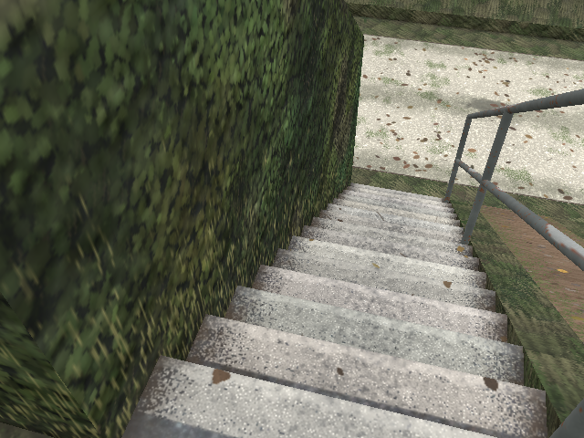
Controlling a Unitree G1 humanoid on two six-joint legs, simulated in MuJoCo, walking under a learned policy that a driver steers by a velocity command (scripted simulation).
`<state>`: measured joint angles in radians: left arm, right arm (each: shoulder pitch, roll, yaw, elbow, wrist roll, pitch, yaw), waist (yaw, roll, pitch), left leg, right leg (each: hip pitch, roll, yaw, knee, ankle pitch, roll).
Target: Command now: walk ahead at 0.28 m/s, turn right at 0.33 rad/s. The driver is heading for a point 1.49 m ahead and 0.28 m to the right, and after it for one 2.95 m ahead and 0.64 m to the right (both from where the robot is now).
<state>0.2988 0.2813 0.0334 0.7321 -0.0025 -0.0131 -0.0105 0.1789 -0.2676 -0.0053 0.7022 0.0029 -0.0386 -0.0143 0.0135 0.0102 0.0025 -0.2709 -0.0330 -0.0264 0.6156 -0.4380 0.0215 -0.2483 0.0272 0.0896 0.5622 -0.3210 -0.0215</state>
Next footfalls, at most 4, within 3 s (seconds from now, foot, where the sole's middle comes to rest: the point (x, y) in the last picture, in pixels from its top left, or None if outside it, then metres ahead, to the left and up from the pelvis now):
0.44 right None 0.30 -0.21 -0.77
0.96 left None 0.52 -0.07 -0.77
1.42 right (431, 406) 0.69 -0.32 -0.96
2.00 left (316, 338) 1.00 -0.02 -1.15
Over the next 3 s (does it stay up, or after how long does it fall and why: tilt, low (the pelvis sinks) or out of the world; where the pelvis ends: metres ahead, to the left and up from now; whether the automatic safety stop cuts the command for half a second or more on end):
stays up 1.42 -0.23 -0.73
